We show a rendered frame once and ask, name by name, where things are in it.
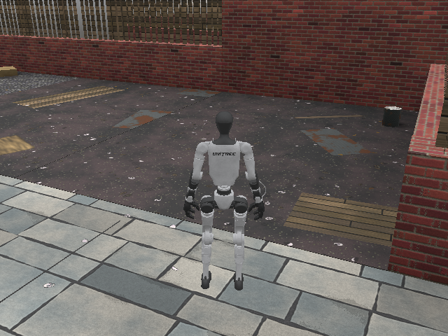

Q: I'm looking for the right robot upper arm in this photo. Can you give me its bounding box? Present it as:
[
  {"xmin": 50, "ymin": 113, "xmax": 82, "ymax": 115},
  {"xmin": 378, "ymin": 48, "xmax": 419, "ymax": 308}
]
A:
[{"xmin": 239, "ymin": 141, "xmax": 256, "ymax": 181}]

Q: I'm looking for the robot left thigh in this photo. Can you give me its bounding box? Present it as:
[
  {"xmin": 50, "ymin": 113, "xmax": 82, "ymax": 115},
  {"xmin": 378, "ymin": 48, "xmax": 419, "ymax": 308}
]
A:
[{"xmin": 200, "ymin": 195, "xmax": 214, "ymax": 245}]

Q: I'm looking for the robot right hand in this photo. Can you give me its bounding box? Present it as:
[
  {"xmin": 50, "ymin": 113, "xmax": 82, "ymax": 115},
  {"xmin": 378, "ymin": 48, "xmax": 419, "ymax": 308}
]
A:
[{"xmin": 248, "ymin": 201, "xmax": 265, "ymax": 220}]

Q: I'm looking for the left robot upper arm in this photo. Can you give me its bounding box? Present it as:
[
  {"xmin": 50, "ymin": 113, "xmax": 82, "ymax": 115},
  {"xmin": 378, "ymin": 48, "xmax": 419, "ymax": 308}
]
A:
[{"xmin": 192, "ymin": 141, "xmax": 210, "ymax": 180}]

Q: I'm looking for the robot right forearm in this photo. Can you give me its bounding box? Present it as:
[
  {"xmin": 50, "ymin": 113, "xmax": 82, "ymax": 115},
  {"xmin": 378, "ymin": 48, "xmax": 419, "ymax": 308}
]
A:
[{"xmin": 249, "ymin": 170, "xmax": 263, "ymax": 203}]

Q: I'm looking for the right robot foot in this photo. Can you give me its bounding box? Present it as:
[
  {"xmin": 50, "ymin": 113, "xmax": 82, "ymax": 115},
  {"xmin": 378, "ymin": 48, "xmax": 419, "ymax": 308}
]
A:
[{"xmin": 233, "ymin": 273, "xmax": 244, "ymax": 291}]

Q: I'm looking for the robot left hand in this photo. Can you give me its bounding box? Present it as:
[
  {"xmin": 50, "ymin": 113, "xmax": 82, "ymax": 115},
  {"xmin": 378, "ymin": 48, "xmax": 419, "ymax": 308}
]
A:
[{"xmin": 183, "ymin": 201, "xmax": 200, "ymax": 219}]

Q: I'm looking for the robot left forearm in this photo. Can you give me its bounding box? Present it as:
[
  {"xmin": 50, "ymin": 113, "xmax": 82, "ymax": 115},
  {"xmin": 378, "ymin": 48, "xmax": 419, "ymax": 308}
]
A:
[{"xmin": 185, "ymin": 170, "xmax": 199, "ymax": 202}]

